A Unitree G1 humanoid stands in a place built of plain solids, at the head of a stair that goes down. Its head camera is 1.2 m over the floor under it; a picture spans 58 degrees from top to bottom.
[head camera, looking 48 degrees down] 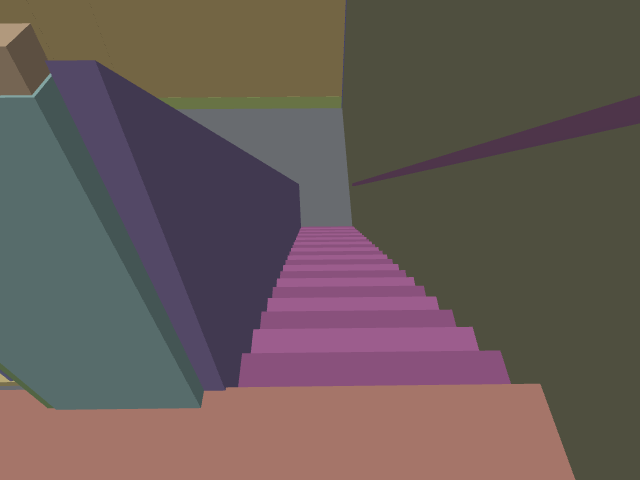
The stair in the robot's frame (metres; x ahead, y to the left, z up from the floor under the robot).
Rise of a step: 0.18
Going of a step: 0.20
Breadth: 0.90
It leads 1 degrees to the left of straight ahead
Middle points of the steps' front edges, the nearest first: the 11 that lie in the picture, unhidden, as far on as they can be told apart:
0.52 -0.18 0.00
0.72 -0.18 -0.18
0.92 -0.18 -0.36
1.12 -0.17 -0.54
1.32 -0.17 -0.72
1.53 -0.17 -0.90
1.73 -0.17 -1.09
1.93 -0.16 -1.27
2.13 -0.16 -1.45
2.33 -0.16 -1.63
2.53 -0.16 -1.81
